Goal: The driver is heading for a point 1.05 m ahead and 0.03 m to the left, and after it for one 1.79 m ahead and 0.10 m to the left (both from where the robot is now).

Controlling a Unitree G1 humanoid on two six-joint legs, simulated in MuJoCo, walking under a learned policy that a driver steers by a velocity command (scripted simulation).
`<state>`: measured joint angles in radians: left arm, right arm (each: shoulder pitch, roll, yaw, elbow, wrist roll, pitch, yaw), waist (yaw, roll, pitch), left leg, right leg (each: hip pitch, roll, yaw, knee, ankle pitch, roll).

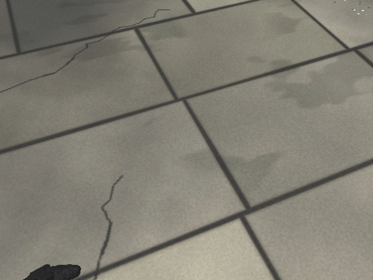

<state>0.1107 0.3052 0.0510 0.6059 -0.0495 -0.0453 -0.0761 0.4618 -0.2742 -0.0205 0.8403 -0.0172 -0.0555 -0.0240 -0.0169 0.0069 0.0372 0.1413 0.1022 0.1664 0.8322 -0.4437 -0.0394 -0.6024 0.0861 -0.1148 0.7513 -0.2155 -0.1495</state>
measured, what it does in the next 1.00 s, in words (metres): walks ahead: left foot, then right foot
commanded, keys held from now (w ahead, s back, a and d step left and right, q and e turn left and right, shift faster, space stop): w+e+shift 0.10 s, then w+shift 0.28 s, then w+q+shift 0.56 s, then q+shift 0.06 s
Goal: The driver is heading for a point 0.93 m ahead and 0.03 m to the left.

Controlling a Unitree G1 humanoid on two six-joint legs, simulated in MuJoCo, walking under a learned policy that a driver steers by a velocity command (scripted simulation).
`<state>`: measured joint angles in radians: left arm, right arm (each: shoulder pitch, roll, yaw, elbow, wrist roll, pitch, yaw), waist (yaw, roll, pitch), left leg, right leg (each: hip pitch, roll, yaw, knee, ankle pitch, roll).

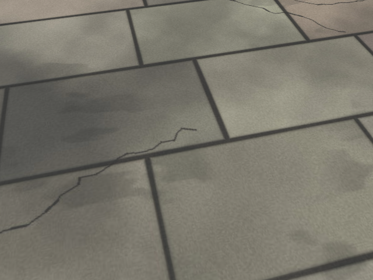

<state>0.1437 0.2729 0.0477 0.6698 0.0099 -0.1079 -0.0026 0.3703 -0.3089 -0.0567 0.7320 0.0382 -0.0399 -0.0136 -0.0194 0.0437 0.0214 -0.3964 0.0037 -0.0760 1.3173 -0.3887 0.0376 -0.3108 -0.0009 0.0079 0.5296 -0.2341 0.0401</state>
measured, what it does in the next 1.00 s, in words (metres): walks ahead: left foot, then right foot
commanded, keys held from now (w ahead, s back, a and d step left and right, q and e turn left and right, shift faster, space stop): q+shift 0.14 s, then shift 0.28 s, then e+shift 0.48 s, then shift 0.10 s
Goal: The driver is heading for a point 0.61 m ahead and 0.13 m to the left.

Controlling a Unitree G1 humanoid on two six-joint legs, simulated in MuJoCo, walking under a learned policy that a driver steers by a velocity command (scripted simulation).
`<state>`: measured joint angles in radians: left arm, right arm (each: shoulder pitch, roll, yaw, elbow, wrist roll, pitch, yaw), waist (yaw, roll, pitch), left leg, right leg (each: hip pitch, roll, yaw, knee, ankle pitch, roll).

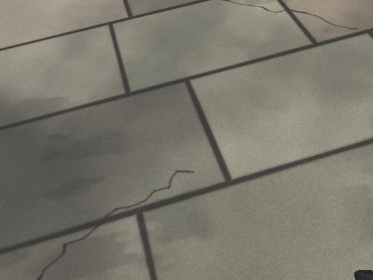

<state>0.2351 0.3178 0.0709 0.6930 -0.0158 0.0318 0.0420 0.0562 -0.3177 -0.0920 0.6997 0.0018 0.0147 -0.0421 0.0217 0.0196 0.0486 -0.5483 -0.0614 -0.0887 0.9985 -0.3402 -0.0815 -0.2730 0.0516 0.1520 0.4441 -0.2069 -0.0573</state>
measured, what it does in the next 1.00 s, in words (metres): steps on the spot: left foot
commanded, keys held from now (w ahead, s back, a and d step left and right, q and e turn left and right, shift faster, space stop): shift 1.00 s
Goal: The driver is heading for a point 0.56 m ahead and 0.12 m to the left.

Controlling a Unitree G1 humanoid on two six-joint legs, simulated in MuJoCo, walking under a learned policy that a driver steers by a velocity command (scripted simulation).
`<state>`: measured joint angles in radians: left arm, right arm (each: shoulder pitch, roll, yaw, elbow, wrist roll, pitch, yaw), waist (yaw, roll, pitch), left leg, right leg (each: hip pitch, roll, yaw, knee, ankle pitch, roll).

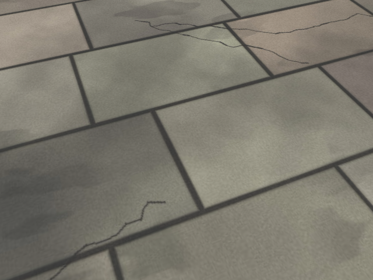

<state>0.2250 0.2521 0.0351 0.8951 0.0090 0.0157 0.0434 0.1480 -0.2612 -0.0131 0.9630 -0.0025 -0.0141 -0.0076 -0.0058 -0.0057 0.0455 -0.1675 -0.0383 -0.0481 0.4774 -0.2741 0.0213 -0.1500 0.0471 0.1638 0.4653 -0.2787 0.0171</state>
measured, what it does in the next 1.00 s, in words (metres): walks ahead, turning left: right foot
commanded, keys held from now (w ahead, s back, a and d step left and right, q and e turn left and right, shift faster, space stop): shift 0.24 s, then w+shift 0.26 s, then w+q+shift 0.50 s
